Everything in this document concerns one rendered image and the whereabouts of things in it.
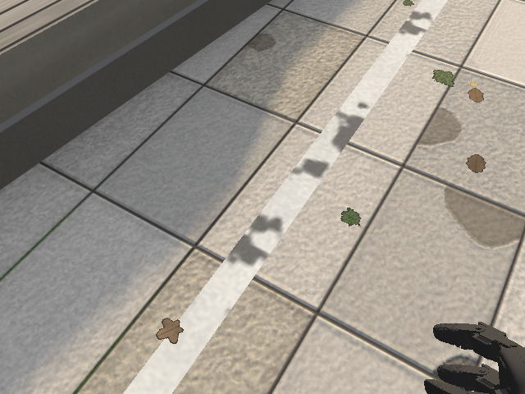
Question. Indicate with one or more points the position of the right robot hand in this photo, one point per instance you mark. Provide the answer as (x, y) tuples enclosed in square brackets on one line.
[(488, 342)]

